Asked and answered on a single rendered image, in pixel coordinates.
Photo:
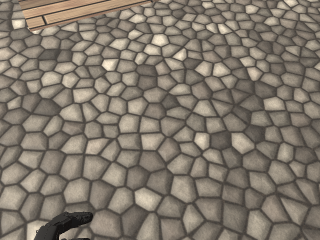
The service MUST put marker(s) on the left robot hand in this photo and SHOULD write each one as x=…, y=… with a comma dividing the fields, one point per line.
x=62, y=223

